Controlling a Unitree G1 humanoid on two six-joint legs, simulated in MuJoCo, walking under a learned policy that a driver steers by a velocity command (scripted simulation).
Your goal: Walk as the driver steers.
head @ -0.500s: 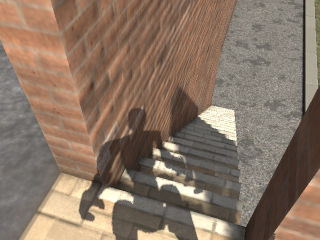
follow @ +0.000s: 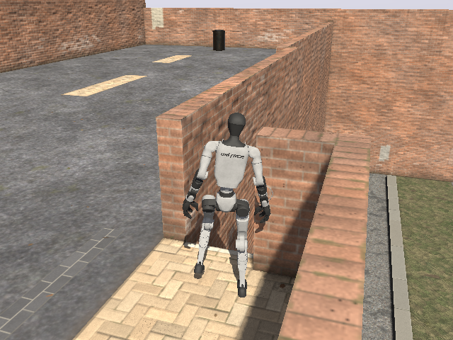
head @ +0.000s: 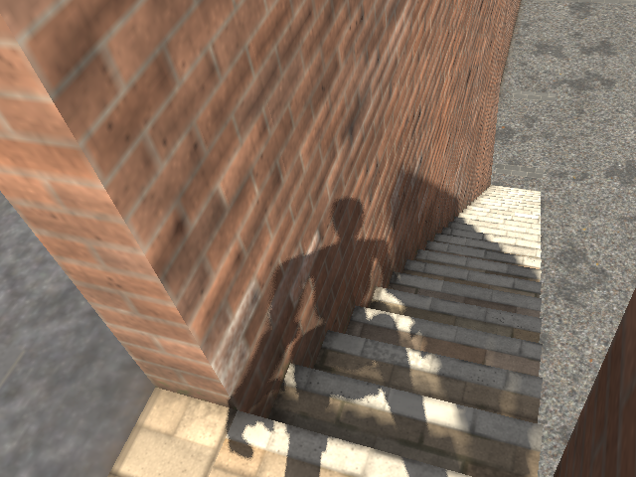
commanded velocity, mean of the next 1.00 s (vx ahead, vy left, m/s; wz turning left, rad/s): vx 0.17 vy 0.09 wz -0.03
